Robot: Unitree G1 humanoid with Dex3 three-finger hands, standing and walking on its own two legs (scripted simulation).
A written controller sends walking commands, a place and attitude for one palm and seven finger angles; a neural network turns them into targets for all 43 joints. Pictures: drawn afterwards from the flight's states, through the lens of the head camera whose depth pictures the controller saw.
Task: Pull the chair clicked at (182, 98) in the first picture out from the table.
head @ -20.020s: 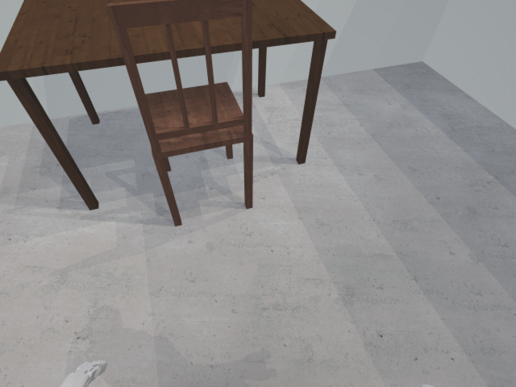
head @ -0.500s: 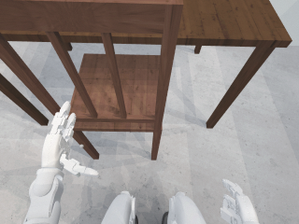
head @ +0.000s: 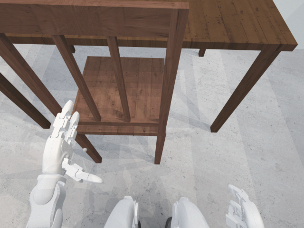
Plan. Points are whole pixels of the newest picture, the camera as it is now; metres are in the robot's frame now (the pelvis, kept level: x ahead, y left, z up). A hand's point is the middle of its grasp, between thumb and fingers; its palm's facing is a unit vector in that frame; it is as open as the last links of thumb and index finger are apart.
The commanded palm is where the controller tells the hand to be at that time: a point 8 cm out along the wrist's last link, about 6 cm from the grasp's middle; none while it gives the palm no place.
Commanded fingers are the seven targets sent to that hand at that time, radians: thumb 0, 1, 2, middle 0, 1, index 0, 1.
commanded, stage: aim the fingers beside a spindle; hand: left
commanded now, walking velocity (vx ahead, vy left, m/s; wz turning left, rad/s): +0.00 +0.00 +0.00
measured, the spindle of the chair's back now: (83, 89) +0.46 +0.21 +0.06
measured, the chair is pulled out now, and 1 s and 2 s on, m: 0.00 0.00 0.00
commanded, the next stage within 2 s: push the fingers through the gap in 1.72 s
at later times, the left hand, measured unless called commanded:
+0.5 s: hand (88, 151) +0.30 +0.18 +0.00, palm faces -0.01 -1.00 -0.03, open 16.9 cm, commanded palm +0.28 +0.23 +0.02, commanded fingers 0.00 -0.50 0.30 -0.06 -0.08 -0.06 -0.08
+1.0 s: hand (83, 141) +0.32 +0.18 +0.03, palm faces +0.03 -1.00 -0.07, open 16.9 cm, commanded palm +0.29 +0.23 +0.01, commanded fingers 0.00 -0.50 0.30 -0.06 -0.08 -0.06 -0.08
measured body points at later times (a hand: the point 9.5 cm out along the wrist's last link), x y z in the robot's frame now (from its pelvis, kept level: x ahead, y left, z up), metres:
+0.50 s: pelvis +0.00 +0.00 -0.01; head +0.11 +0.01 +0.43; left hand +0.30 +0.23 +0.01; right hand +0.16 -0.24 -0.11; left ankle +0.02 +0.09 -0.63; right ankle +0.03 -0.10 -0.63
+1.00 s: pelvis +0.00 +0.00 +0.00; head +0.11 +0.01 +0.44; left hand +0.31 +0.24 +0.04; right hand +0.16 -0.24 -0.11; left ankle +0.02 +0.09 -0.63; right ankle +0.03 -0.10 -0.63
